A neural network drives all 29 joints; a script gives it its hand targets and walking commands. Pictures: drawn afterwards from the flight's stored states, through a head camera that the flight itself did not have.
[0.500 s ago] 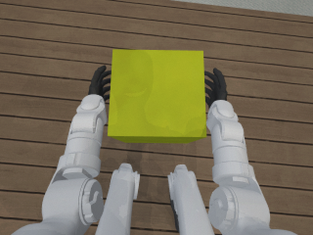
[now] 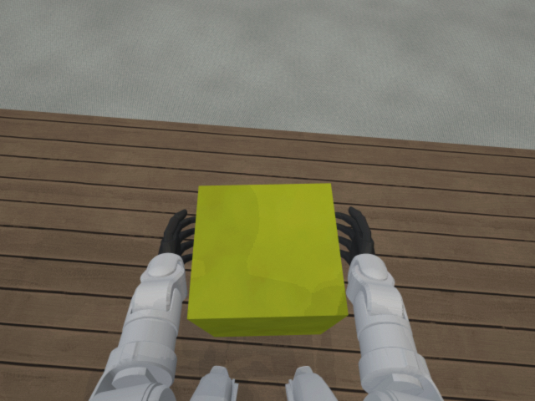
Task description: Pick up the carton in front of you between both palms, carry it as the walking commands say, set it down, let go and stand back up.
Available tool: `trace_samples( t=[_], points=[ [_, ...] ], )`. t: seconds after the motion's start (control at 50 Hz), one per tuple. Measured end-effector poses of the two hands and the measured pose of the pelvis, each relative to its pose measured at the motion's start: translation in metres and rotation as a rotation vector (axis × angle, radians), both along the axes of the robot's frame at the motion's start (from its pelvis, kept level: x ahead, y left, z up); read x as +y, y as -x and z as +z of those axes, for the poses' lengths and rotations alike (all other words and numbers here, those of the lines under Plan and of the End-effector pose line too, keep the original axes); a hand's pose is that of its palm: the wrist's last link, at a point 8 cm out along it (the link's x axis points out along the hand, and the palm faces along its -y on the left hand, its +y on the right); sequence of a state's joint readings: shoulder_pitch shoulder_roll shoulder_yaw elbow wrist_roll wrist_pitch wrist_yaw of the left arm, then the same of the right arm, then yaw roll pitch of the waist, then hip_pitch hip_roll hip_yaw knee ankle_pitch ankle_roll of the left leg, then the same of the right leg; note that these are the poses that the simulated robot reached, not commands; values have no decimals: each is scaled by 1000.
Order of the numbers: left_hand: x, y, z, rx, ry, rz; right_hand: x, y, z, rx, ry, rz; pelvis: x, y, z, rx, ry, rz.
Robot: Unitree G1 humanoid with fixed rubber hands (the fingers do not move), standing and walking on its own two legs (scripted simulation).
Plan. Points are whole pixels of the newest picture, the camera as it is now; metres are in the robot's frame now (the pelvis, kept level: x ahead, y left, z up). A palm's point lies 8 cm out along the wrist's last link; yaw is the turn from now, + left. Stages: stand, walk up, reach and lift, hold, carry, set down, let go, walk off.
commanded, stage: reach and lift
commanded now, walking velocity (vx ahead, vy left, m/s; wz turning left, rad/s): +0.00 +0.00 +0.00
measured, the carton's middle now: (266, 268) +0.36 -0.01 -0.10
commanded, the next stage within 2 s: hold in 1.50 s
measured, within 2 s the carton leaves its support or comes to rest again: neither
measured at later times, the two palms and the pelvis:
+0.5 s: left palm (142, 243) +0.32 +0.15 +0.09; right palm (396, 229) +0.32 -0.15 +0.11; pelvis +0.04 +0.00 +0.09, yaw +1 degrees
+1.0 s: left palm (140, 242) +0.31 +0.14 +0.11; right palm (406, 227) +0.32 -0.16 +0.13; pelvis +0.01 -0.01 +0.09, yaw +1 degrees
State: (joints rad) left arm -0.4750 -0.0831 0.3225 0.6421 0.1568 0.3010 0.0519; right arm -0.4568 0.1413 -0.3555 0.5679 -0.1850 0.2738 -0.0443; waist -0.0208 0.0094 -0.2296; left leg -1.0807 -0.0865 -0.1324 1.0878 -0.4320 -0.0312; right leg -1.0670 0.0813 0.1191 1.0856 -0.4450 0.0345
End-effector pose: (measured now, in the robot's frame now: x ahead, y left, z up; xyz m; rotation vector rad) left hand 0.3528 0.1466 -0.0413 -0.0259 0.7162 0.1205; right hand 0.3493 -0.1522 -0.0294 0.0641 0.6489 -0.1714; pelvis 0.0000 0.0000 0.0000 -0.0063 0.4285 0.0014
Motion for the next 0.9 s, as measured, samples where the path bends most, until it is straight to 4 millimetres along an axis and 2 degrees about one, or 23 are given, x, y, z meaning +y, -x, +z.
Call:
trace_samples(
  t=[0.26, 0.46, 0.54, 0.66, 0.78, 0.9],
  points=[
    [1, 13, 77, -11, 9, 4, 1, 12, 79, -10, 15, 8, 5, -26, 59, -203, 3, 2],
    [3, 32, 130, -32, -13, 4, 2, 21, 139, -30, 48, 55, 3, -41, 87, -373, 1, 11],
    [1, 41, 139, -7, -36, -11, 1, 29, 146, -6, 51, 65, 2, -37, 91, -433, -2, 13],
    [-3, 46, 142, 20, -35, -7, -4, 37, 144, 20, 44, 60, -2, -22, 89, -475, -6, 9],
    [-7, 45, 144, 7, -28, -2, -8, 36, 146, 6, 31, 52, -8, -12, 88, -479, -7, 8],
    [-7, 44, 151, -16, -24, 6, -7, 33, 155, -16, 49, 65, -11, -12, 89, -486, -9, 9]
  ],
)
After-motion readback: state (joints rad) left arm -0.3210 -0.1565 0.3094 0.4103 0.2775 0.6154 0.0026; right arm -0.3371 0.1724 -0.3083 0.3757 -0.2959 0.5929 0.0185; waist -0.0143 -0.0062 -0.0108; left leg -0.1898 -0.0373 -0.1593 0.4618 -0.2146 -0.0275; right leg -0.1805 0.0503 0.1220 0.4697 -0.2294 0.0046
